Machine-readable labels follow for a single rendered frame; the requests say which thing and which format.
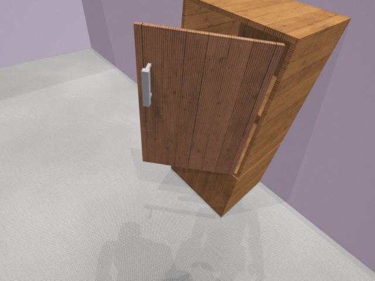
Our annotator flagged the cupboard door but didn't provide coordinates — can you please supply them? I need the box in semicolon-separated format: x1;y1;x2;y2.
134;22;285;175

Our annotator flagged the handle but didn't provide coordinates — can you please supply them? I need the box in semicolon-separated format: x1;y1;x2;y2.
141;63;152;107

